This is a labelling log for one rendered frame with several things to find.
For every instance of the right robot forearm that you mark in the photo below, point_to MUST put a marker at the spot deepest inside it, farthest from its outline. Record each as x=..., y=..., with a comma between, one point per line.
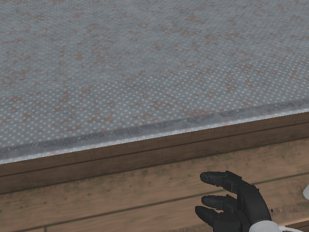
x=265, y=226

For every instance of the robot right hand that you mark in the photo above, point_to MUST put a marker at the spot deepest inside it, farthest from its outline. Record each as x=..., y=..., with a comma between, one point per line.
x=238, y=214

